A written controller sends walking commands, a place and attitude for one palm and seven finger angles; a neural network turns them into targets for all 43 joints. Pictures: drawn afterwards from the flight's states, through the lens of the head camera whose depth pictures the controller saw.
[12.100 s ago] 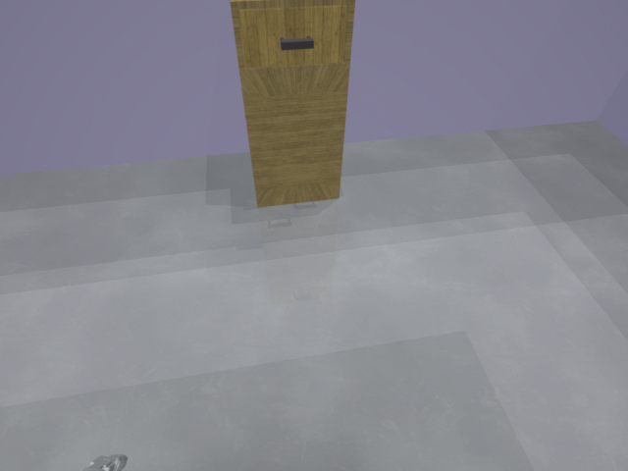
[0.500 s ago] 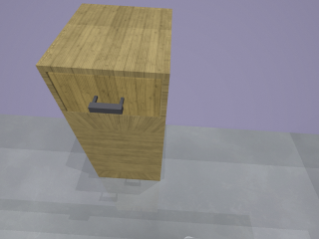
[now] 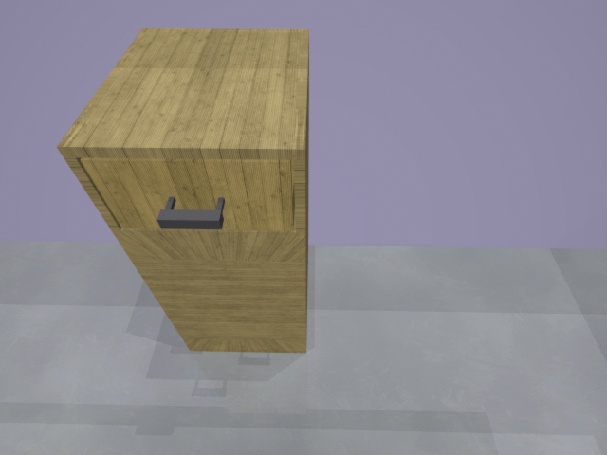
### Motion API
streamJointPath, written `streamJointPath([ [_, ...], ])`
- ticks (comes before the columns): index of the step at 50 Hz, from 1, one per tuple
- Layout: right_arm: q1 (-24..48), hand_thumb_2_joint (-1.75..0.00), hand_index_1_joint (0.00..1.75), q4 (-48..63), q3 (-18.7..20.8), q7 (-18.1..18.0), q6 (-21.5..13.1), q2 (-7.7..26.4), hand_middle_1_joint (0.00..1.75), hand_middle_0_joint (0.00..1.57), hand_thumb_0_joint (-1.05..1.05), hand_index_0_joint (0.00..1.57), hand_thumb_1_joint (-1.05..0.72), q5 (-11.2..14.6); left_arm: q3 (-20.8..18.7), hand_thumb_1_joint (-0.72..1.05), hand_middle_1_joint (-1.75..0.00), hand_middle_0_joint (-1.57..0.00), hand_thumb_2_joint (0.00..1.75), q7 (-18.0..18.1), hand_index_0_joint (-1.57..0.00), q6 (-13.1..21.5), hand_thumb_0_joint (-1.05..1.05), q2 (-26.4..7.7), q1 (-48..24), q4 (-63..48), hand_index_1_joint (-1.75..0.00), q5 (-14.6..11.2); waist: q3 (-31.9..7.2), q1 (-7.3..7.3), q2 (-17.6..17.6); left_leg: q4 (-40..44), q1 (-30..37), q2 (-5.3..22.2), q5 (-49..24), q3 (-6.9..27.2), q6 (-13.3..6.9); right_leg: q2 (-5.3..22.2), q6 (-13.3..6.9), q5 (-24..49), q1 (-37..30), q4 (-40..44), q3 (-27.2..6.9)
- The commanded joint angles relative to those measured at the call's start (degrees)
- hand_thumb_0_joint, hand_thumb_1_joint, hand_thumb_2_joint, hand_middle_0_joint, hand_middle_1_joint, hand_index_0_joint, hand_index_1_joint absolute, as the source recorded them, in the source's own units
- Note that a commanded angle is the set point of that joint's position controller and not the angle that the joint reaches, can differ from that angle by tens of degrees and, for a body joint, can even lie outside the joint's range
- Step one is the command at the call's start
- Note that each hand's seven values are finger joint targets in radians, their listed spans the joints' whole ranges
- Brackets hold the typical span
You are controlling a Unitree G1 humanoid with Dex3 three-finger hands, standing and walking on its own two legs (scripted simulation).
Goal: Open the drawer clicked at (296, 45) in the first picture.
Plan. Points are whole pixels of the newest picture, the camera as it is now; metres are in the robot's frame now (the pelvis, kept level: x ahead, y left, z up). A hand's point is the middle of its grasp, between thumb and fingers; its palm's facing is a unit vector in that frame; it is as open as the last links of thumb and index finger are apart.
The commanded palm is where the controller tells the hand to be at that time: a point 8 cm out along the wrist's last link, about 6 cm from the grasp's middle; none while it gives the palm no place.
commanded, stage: come to a stop and stand still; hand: left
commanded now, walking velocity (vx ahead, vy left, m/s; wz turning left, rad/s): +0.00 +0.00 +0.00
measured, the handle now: (193, 210) +0.51 +0.22 -0.01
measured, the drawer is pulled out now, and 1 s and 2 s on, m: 0.00 0.00 0.00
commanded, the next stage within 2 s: look again from close up in 0.36 s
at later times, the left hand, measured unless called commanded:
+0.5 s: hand out of the picture +0.03 +0.18 -0.17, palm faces +0.00 -0.98 -0.20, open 7.3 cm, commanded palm none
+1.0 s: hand out of the picture +0.00 +0.17 -0.17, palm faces +0.00 -0.98 -0.18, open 7.3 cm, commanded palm none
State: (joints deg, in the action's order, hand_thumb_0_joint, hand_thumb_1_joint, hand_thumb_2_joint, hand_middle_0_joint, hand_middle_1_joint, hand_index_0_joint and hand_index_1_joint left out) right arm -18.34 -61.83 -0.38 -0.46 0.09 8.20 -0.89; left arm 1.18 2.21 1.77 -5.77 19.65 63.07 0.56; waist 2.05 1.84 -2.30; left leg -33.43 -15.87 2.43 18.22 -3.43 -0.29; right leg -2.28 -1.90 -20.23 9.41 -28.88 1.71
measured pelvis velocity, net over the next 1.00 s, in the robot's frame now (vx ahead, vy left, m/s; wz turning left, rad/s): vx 0.01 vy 0.00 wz -0.02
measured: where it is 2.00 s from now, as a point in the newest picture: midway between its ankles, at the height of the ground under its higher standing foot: outside the picture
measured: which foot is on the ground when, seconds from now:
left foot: down 0.00-1.00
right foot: down 0.00-1.00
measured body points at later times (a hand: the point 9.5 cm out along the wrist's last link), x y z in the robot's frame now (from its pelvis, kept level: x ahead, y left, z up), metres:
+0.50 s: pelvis +0.02 +0.00 +0.00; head +0.03 +0.01 +0.45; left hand +0.03 +0.23 -0.16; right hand +0.05 -0.23 -0.15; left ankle -0.01 +0.11 -0.73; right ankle -0.05 -0.10 -0.73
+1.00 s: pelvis +0.01 +0.00 +0.01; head +0.03 +0.00 +0.46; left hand +0.00 +0.22 -0.15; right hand +0.01 -0.22 -0.16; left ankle -0.01 +0.11 -0.73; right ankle -0.05 -0.10 -0.73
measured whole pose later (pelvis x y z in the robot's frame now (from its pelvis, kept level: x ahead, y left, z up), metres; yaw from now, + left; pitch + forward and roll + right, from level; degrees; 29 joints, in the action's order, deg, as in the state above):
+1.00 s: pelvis +0.01 +0.00 +0.01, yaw -1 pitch +0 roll +1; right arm -15.2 -65.4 -1.3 -1.7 -0.5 8.5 -0.5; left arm 0.6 2.0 0.9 -8.3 18.0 63.6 0.5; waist 1.6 -0.1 0.7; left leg -26.0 -9.7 0.9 15.8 -5.4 -0.5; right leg -0.8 -1.4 -19.5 5.7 -25.7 -0.1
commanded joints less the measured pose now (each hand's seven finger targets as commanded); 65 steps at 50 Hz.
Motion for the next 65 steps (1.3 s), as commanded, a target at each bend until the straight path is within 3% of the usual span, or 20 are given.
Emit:
streamJointPath([
  [1,-3.4,-0.9,0.3,2.1,0.3,-0.7,-1.9,4.7,0.3,0.2,0.0,0.2,-0.9,-0.1,-1.2,0.9,-0.3,-0.2,0.9,0.6,-0.2,1.2,0.0,-7.5,2.5,-3.2,-0.3,0.0,-0.8,-0.74,1.7,4.1,3.7,3.3,-13.6,4.4,-2.3,6.3,-2.1,14.1,3.2,2.9,-6.1],
  [4,-2.1,-0.9,0.3,1.9,0.4,-1.2,-2.0,5.4,0.3,0.2,0.0,0.2,-0.9,0.1,-1.2,0.9,-0.3,-0.2,0.9,0.7,-0.2,0.9,0.0,-7.5,3.5,-2.7,-0.3,-0.1,-1.7,-1.23,5.2,3.9,4.3,3.5,-16.5,3.8,-2.3,7.0,-1.6,21.1,1.3,2.2,-6.1],
  [10,-0.3,-0.9,0.3,0.5,0.1,-1.5,-1.7,5.4,0.3,0.2,0.0,0.2,-0.9,0.1,-1.2,0.9,-0.3,-0.2,0.9,0.7,-0.2,0.2,0.0,-8.0,3.3,-2.4,-0.3,0.0,1.7,-1.59,3.1,6.1,4.8,3.3,-17.0,3.7,-2.1,7.0,-1.0,21.0,1.9,3.3,-6.0],
  [16,1.0,-0.9,0.3,0.2,0.2,-1.6,-1.6,6.6,0.3,0.2,0.0,0.2,-0.9,0.0,-1.4,0.9,-0.3,-0.2,0.9,0.6,-0.2,-0.1,0.0,-9.1,2.7,-2.7,-0.3,0.0,0.3,-1.92,1.7,6.7,6.8,3.7,-19.8,3.6,-2.0,7.3,-0.6,22.3,0.9,3.9,-5.7],
  [20,1.8,-0.9,0.3,0.2,0.2,-1.7,-1.6,7.0,0.3,0.2,0.0,0.2,-0.9,0.1,-1.5,0.9,-0.3,-0.2,0.9,0.5,-0.2,-0.1,0.0,-9.5,2.2,-2.8,-0.3,0.1,-0.2,-1.88,2.9,7.2,7.8,3.9,-21.0,3.5,-2.0,7.4,-0.4,24.4,0.4,4.2,-5.8],
  [28,1.9,-0.9,0.3,-0.2,0.3,-1.8,-1.7,7.5,0.3,0.2,0.0,0.2,-0.9,0.1,-1.6,0.9,-0.3,-0.2,0.9,0.4,-0.2,-0.3,0.0,-9.9,1.6,-2.6,-0.3,0.0,-0.9,-2.08,2.1,8.4,9.0,4.3,-22.6,3.5,-2.0,7.5,-0.3,23.0,0.0,4.7,-5.3],
  [51,0.0,-0.9,0.3,-2.3,0.1,-1.8,-1.7,5.9,0.3,0.2,0.0,0.2,-0.9,0.3,-1.3,0.9,-0.3,-0.2,0.9,0.3,-0.2,-0.3,0.0,-7.9,3.4,-0.5,-0.3,0.1,1.1,-2.17,3.5,10.9,8.4,4.2,-16.9,3.5,-2.0,7.5,-0.3,18.6,1.3,6.9,-5.9],
  [52,5.6,-0.9,0.3,2.3,0.8,-1.2,-2.1,7.4,0.3,0.2,0.0,0.2,-0.9,0.8,-1.6,0.9,-0.3,-0.2,0.9,2.5,-0.2,1.4,0.0,-9.4,6.6,0.5,-0.3,1.1,4.6,-3.68,4.5,-3.5,1.7,3.7,-21.4,1.4,0.0,11.3,2.8,46.1,4.0,8.4,-9.9],
  [53,3.2,-0.9,0.3,21.8,1.1,-3.9,-10.2,15.1,0.3,0.2,0.0,0.2,-0.9,4.4,1.9,0.88,-0.32,-0.2,0.89,2.4,-0.2,10.3,0.0,-25.9,-37.3,-85.5,-0.32,7.0,-22.1,1.2,-9.9,7.4,16.5,-1.7,-30.3,1.2,-3.0,5.5,-1.1,40.7,0.5,0.6,-9.8],
  [54,6.6,-0.9,0.3,18.4,1.9,-6.5,-15.4,12.2,0.3,0.2,0.0,0.2,-0.9,3.3,-1.8,0.85,-0.33,-0.2,0.88,7.0,-0.2,6.5,0.0,-23.3,-15.7,-71.4,-0.33,8.3,-24.2,-2.53,-21.6,7.8,24.6,0.6,-39.9,3.5,-2.4,3.4,-1.5,21.4,4.9,-4.5,-4.2],
  [55,6.7,-0.9,0.3,18.7,2.8,-6.7,-17.2,9.4,0.3,0.2,0.0,0.2,-0.9,5.4,2.0,0.83,-0.34,-0.21,0.87,10.1,-0.21,-2.0,0.0,-14.1,-2.1,-66.2,-0.34,7.3,-15.5,-1.13,-13.1,9.0,17.9,2.0,-38.3,4.4,-1.4,2.1,0.1,7.4,11.5,-6.7,0.0],
  [56,6.9,-0.9,0.3,18.5,2.7,-6.4,-17.7,8.8,0.3,0.2,0.0,0.2,-0.9,5.0,6.9,0.81,-0.36,-0.21,0.86,10.4,-0.21,-4.4,0.0,-6.6,0.4,-63.3,-0.36,11.2,-10.5,-0.69,-7.1,7.0,12.3,1.9,-33.5,3.7,-2.1,2.3,0.7,7.3,12.9,-5.5,1.3],
  [57,9.4,-0.9,0.3,22.2,3.0,-5.4,-17.9,11.3,0.3,0.2,0.0,0.2,-0.9,4.0,6.9,0.78,-0.37,-0.21,0.85,11.5,-0.21,-4.2,0.0,-9.4,-3.5,-68.1,-0.37,15.2,-5.9,-0.73,-2.5,4.8,6.5,0.6,-25.1,4.6,-1.8,2.3,0.2,9.4,15.0,-2.9,0.5],
  [58,8.7,-0.9,0.3,23.1,3.2,-5.2,-17.3,13.4,0.3,0.2,0.0,0.2,-0.9,2.2,6.3,0.76,-0.39,-0.21,0.84,13.2,-0.21,-3.8,0.0,-12.8,-3.4,-68.9,-0.39,22.1,-9.1,0.84,2.0,1.8,4.4,-0.7,-20.3,4.2,-2.3,1.7,-0.1,11.6,17.5,-3.0,-0.4],
  [59,8.7,-0.9,0.3,24.9,3.0,-4.5,-16.2,13.0,0.3,0.2,0.0,0.2,-0.9,0.6,7.9,0.74,-0.4,-0.21,0.83,14.8,-0.21,-4.1,0.0,-11.3,-1.0,-65.7,-0.4,28.0,-9.0,0.91,6.9,-0.8,1.2,-1.4,-18.2,4.4,-2.6,1.3,-0.2,11.3,20.4,-4.5,0.5],
  [60,8.9,-0.9,0.3,27.2,3.5,-3.8,-14.5,13.0,0.3,0.2,0.0,0.2,-0.9,0.1,8.4,0.71,-0.42,-0.21,0.82,16.6,-0.21,-4.2,0.0,-11.0,-1.5,-63.9,-0.42,34.3,-10.4,0.81,9.1,-2.9,-1.7,-2.6,-16.2,4.3,-2.1,0.9,-0.4,8.7,22.1,-5.5,-1.1],
  [61,9.6,-0.9,0.3,28.7,4.3,-3.0,-12.6,12.9,0.3,0.2,0.0,0.2,-0.9,-1.3,8.0,0.69,-0.43,-0.22,0.81,18.5,-0.22,-4.4,0.0,-10.8,2.2,-60.5,-0.43,41.4,-12.8,-1.47,11.5,-4.2,-4.5,-3.2,-13.6,3.5,-1.5,0.6,-0.5,5.6,22.9,-6.7,-0.9],
  [63,12.9,-0.9,0.3,31.4,5.0,-0.7,-8.4,12.7,0.3,0.2,0.0,0.2,-0.9,-2.5,8.5,0.64,-0.47,-0.22,0.79,20.9,-0.22,-3.9,0.0,-8.7,11.3,-53.6,-0.47,51.2,-8.6,-5.35,16.9,-5.5,-12.6,-3.8,-8.4,3.0,-0.7,0.5,-1.5,3.0,24.6,-7.6,-3.9],
  [64,14.5,-0.9,0.3,32.9,5.0,0.5,-6.1,12.5,0.3,0.2,0.0,0.2,-0.9,-2.5,7.9,0.62,-0.48,-0.22,0.78,21.4,-0.22,-3.3,0.0,-8.8,13.9,-53.7,-0.48,54.4,-8.2,-7.01,17.9,-6.1,-15.5,-4.0,-6.9,2.6,-0.6,1.0,-1.9,4.5,23.7,-7.9,-5.3],
  [65,15.8,-0.9,0.3,34.1,4.9,1.6,-4.1,12.0,0.3,0.2,0.0,0.2,-0.9,-2.0,5.0,0.6,-0.5,-0.22,0.77,21.6,-0.22,-2.1,0.0,-11.6,14.1,-55.6,-0.5,56.9,-10.4,-9.0,16.7,-6.8,-17.2,-4.4,-8.0,2.2,-0.4,1.3,-2.5,8.7,21.0,-9.2,-7.5],
])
